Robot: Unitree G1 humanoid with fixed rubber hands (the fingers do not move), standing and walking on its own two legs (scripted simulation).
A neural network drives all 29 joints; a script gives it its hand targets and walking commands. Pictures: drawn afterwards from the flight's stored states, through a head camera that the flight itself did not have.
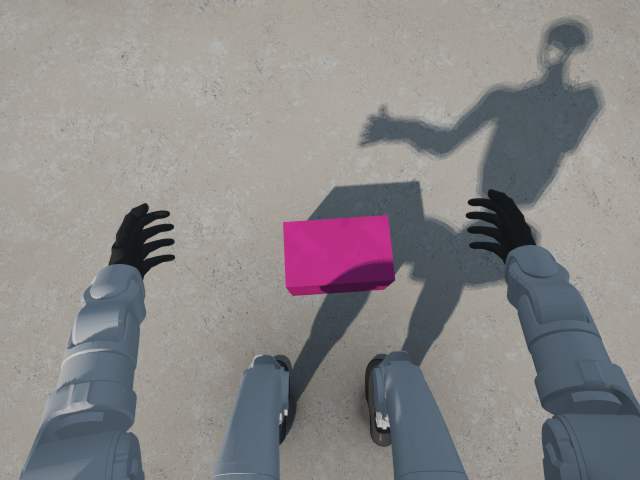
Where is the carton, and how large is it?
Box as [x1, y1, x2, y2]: [283, 215, 394, 295]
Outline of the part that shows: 387,215 283,222 285,280 287,289 292,295 372,290 383,289 394,280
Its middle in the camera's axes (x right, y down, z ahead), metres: +0.04 +0.05 +0.98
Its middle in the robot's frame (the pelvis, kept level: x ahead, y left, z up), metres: +0.48 -0.02 -0.58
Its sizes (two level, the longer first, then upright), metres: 0.252 0.157 0.181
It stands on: the floor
